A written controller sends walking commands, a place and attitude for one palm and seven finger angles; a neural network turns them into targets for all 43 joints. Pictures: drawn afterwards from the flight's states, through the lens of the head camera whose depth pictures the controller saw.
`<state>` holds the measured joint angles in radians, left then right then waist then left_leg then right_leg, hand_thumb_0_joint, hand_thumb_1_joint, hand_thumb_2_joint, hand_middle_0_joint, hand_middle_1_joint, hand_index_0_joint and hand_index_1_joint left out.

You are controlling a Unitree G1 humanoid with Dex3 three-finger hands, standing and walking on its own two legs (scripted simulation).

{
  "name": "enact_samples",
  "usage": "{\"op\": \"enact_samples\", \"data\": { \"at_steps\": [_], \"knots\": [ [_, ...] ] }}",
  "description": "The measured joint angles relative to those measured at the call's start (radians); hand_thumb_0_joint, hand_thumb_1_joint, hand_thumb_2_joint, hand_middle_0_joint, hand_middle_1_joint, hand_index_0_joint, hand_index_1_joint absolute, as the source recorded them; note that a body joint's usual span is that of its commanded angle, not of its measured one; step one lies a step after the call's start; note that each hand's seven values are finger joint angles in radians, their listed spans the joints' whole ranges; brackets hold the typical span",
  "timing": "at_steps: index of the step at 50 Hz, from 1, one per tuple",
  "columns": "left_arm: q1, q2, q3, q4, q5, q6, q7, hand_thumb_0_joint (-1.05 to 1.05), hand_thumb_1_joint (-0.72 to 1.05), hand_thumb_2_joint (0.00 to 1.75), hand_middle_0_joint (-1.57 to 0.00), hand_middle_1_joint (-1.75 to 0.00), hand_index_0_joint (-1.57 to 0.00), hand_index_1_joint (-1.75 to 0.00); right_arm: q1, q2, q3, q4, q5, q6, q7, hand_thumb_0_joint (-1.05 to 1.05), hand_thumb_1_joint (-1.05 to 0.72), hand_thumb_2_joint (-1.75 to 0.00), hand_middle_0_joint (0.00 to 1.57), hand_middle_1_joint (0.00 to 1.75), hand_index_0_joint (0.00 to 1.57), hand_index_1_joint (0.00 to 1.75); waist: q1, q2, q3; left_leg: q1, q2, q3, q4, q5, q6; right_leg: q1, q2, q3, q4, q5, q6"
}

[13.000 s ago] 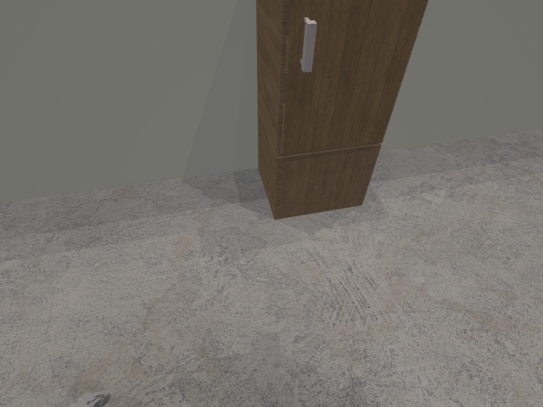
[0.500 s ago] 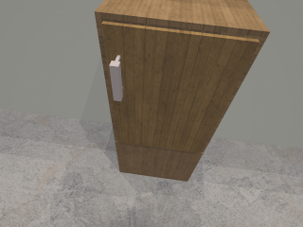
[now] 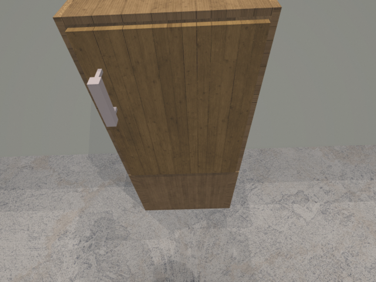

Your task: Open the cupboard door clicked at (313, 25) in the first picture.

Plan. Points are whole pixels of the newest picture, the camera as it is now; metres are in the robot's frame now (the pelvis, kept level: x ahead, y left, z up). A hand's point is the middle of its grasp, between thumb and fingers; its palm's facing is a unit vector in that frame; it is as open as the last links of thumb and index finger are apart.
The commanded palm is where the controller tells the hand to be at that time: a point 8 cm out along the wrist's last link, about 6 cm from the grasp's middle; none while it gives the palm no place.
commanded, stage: look again from close up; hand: left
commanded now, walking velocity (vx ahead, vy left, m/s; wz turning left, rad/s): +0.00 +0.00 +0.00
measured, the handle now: (106, 98) +0.53 +0.22 +0.10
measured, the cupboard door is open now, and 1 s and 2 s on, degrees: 0 0 0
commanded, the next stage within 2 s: shuffle to correct the standing spot in 0.34 s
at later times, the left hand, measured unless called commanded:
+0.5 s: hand out of the picture +0.03 +0.14 -0.16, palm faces +0.02 -0.98 -0.22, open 7.4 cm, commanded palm none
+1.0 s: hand out of the picture +0.02 +0.22 -0.17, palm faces +0.02 -0.98 -0.22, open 7.4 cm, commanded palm none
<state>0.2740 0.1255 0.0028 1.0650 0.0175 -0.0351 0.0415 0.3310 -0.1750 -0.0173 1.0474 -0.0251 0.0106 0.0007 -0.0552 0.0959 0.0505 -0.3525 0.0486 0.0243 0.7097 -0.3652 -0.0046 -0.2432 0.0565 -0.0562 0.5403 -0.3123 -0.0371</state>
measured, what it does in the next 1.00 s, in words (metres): stands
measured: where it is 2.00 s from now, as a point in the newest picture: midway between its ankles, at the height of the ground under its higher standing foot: outside the picture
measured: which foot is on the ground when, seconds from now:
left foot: down 0.00-1.00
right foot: down 0.00-0.96, up 0.98-1.00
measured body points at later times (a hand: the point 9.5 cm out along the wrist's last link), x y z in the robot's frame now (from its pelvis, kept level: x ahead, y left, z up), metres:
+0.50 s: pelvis +0.03 -0.03 +0.01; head +0.04 -0.04 +0.46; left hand +0.03 +0.19 -0.14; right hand +0.04 -0.25 -0.16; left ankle +0.00 +0.09 -0.73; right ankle -0.02 -0.10 -0.73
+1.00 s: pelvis -0.01 +0.03 +0.00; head -0.03 +0.04 +0.45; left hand +0.02 +0.27 -0.16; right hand +0.06 -0.20 -0.14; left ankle +0.01 +0.13 -0.73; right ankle -0.02 -0.10 -0.72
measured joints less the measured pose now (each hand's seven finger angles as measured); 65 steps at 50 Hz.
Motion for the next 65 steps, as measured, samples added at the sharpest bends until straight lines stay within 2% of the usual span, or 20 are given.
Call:
{"op": "enact_samples", "data": {
  "at_steps": [1, 2, 4, 9, 18, 26, 32, 35, 37, 39, 42, 44, 47, 50, 54, 56, 61, 65],
  "knots": [
    [-0.002, 0.004, 0.002, 0.0, -0.001, 0.0, 0.004, 0.02, 0.92, 0.9, -0.2, -0.3, -0.2, -0.3, 0.005, 0.008, 0.004, 0.001, 0.002, -0.005, -0.002, 0.01, -0.91, -0.9, 0.2, 0.3, 0.19, 0.3, -0.001, -0.005, -0.007, 0.023, -0.006, 0.012, -0.036, 0.019, 0.001, 0.007, 0.001, -0.006, 0.005, -0.008, -0.002],
    [-0.006, 0.011, 0.003, 0.002, -0.003, 0.002, 0.007, 0.01, 0.92, 0.9, -0.2, -0.3, -0.2, -0.3, 0.009, 0.02, 0.008, 0.006, 0.002, -0.012, -0.005, 0.01, -0.91, -0.9, 0.2, 0.3, 0.19, 0.3, -0.001, -0.02, -0.014, 0.048, -0.013, 0.019, -0.068, 0.024, 0.02, 0.012, -0.005, -0.008, 0.017, -0.019, -0.003],
    [-0.016, 0.021, 0.006, 0.003, -0.008, 0.012, 0.01, 0.01, 0.92, 0.9, -0.2, -0.3, -0.2, -0.3, 0.014, 0.044, 0.02, 0.016, 0.0, -0.023, -0.009, 0.01, -0.91, -0.9, 0.2, 0.3, 0.19, 0.3, 0.013, -0.056, -0.032, 0.079, -0.031, 0.029, -0.097, 0.03, 0.031, 0.023, -0.023, -0.001, 0.033, -0.038, -0.003],
    [-0.023, 0.022, 0.003, -0.003, -0.009, 0.011, 0.009, 0.01, 0.93, 0.9, -0.2, -0.3, -0.2, -0.3, 0.004, 0.045, 0.034, 0.045, -0.005, -0.02, -0.026, 0.03, -0.93, -0.9, 0.2, 0.3, 0.2, 0.3, 0.041, -0.058, -0.059, 0.125, -0.042, 0.036, -0.16, 0.049, 0.022, 0.055, -0.032, 0.006, -0.001, -0.035, -0.005],
    [0.01, 0.025, -0.006, 0.022, -0.009, 0.002, 0.003, 0.01, 0.92, 0.9, -0.2, -0.3, -0.2, -0.3, -0.036, 0.02, 0.03, 0.059, 0.006, -0.033, -0.029, 0.02, -0.93, -0.9, 0.2, 0.3, 0.2, 0.3, 0.04, -0.072, -0.049, 0.175, -0.039, 0.046, -0.237, 0.075, 0.003, 0.085, -0.026, 0.016, -0.043, -0.024, -0.02],
    [0.024, 0.022, -0.007, 0.035, -0.008, 0.005, -0.001, 0.01, 0.91, 0.9, -0.2, -0.3, -0.2, -0.3, -0.069, 0.011, 0.029, 0.068, 0.012, -0.027, -0.032, 0.01, -0.91, -0.9, 0.2, 0.3, 0.19, 0.3, 0.054, -0.087, -0.036, 0.191, -0.026, 0.042, -0.249, 0.077, -0.01, 0.104, -0.012, 0.013, -0.064, -0.018, -0.032],
    [0.018, 0.023, 0.005, 0.006, -0.005, 0.018, 0.009, 0.01, 0.9, 0.9, -0.2, -0.3, -0.2, -0.3, -0.101, 0.001, 0.014, 0.033, 0.01, -0.001, -0.036, 0.01, -0.91, -0.9, 0.2, 0.3, 0.19, 0.3, 0.066, -0.089, -0.016, 0.156, -0.023, 0.045, -0.203, 0.076, -0.013, 0.074, -0.013, 0.014, -0.027, -0.021, -0.036],
    [0.013, 0.026, 0.013, -0.009, 0.001, 0.025, 0.011, 0.0, 0.9, 0.9, -0.2, -0.3, -0.2, -0.3, -0.114, -0.005, 0.002, 0.012, 0.009, 0.016, -0.034, 0.01, -0.91, -0.9, 0.2, 0.3, 0.19, 0.3, 0.073, -0.092, -0.004, 0.107, -0.029, 0.038, -0.095, -0.002, -0.018, 0.059, -0.021, 0.011, -0.005, -0.024, -0.036],
    [0.022, 0.032, 0.001, -0.034, 0.009, 0.023, 0.014, 0.0, 0.9, 0.9, -0.2, -0.3, -0.2, -0.3, -0.126, -0.013, -0.005, -0.024, 0.005, 0.033, -0.026, 0.01, -0.91, -0.9, 0.2, 0.3, 0.19, 0.3, 0.075, -0.092, 0.011, 0.069, -0.047, -0.002, -0.013, -0.03, -0.012, 0.049, -0.029, 0.015, 0.007, -0.02, -0.028],
    [0.036, 0.034, -0.003, -0.049, 0.009, 0.027, 0.016, 0.0, 0.9, 0.9, -0.2, -0.3, -0.2, -0.3, -0.134, -0.02, -0.016, -0.062, 0.006, 0.035, -0.023, 0.01, -0.91, -0.9, 0.2, 0.3, 0.19, 0.3, 0.071, -0.089, 0.009, 0.045, -0.053, -0.019, 0.013, -0.026, -0.005, 0.029, -0.039, 0.023, 0.031, -0.022, -0.017],
    [0.048, 0.043, -0.006, -0.065, 0.007, 0.045, 0.011, 0.0, 0.9, 0.9, -0.2, -0.3, -0.2, -0.3, -0.13, -0.028, -0.023, -0.102, 0.006, 0.021, -0.015, 0.01, -0.91, -0.9, 0.2, 0.3, 0.19, 0.3, 0.054, -0.073, -0.009, 0.062, -0.041, -0.031, -0.059, 0.048, 0.007, 0.015, -0.048, 0.015, 0.068, -0.038, 0.005],
    [0.042, 0.054, -0.002, -0.066, 0.006, 0.052, 0.008, 0.01, 0.9, 0.9, -0.2, -0.3, -0.2, -0.3, -0.121, -0.025, -0.019, -0.103, 0.001, 0.008, -0.013, 0.01, -0.91, -0.9, 0.2, 0.3, 0.19, 0.3, 0.048, -0.073, -0.024, 0.075, -0.044, -0.038, -0.08, 0.038, 0.008, 0.013, -0.056, 0.005, 0.089, -0.052, 0.021],
    [0.047, 0.07, 0.008, -0.074, 0.006, 0.055, 0.004, 0.01, 0.9, 0.9, -0.2, -0.3, -0.2, -0.3, -0.105, -0.004, -0.001, -0.092, -0.007, 0.004, -0.01, 0.01, -0.91, -0.9, 0.2, 0.3, 0.19, 0.3, 0.065, -0.099, -0.049, 0.085, -0.049, -0.016, -0.074, 0.04, 0.021, 0.028, -0.062, 0.027, 0.07, -0.038, 0.037],
    [0.055, 0.08, 0.015, -0.085, 0.013, 0.069, -0.008, 0.01, 0.9, 0.9, -0.2, -0.3, -0.2, -0.3, -0.083, 0.013, 0.007, -0.099, -0.014, 0.001, -0.012, 0.01, -0.91, -0.9, 0.2, 0.3, 0.2, 0.3, 0.065, -0.111, -0.071, 0.088, -0.047, 0.008, -0.087, 0.044, 0.038, 0.005, -0.063, 0.038, 0.103, -0.089, 0.031],
    [0.045, 0.089, 0.026, -0.101, 0.018, 0.084, -0.027, 0.01, 0.9, 0.9, -0.19, -0.3, -0.2, -0.3, -0.058, 0.016, 0.005, -0.107, -0.018, -0.011, -0.028, 0.0, -0.92, -0.9, 0.21, 0.3, 0.2, 0.3, 0.049, -0.12, -0.061, 0.1, -0.041, 0.04, -0.142, 0.078, 0.048, -0.096, -0.066, 0.043, 0.282, -0.13, 0.031],
    [0.032, 0.092, 0.032, -0.111, 0.016, 0.088, -0.035, 0.01, 0.9, 0.9, -0.19, -0.3, -0.2, -0.3, -0.042, 0.011, 0.004, -0.101, -0.018, -0.013, -0.033, 0.0, -0.92, -0.9, 0.21, 0.3, 0.2, 0.3, 0.042, -0.123, -0.049, 0.108, -0.039, 0.048, -0.173, 0.1, 0.049, -0.128, -0.075, 0.04, 0.304, -0.113, 0.04],
    [0.0, 0.084, 0.038, -0.136, 0.008, 0.095, -0.046, 0.01, 0.9, 0.9, -0.19, -0.3, -0.19, -0.3, -0.006, -0.016, -0.006, -0.068, -0.019, -0.001, -0.037, 0.01, -0.91, -0.9, 0.21, 0.3, 0.2, 0.3, 0.023, -0.108, -0.024, 0.11, -0.02, 0.052, -0.196, 0.122, 0.038, -0.119, -0.092, 0.023, 0.181, -0.074, 0.05],
    [-0.005, 0.079, 0.035, -0.146, 0.006, 0.074, -0.043, 0.01, 0.9, 0.9, -0.19, -0.3, -0.19, -0.3, 0.026, -0.028, -0.013, -0.04, -0.011, 0.011, -0.033, 0.01, -0.91, -0.9, 0.21, 0.3, 0.2, 0.3, 0.02, -0.111, -0.026, 0.079, -0.009, 0.053, -0.128, 0.089, 0.017, -0.028, -0.092, 0.02, -0.02, 0.057, 0.044]
  ]
}}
